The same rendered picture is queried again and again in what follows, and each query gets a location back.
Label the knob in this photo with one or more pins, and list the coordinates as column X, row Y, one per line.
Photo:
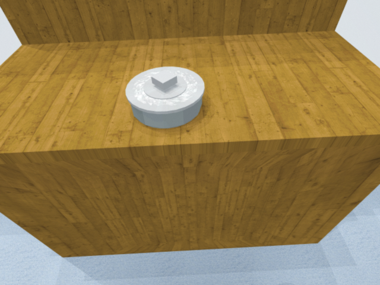
column 164, row 79

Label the pot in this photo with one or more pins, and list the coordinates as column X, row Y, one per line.
column 169, row 120

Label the table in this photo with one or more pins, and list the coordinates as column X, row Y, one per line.
column 285, row 145

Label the lid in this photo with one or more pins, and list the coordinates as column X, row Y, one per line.
column 147, row 97

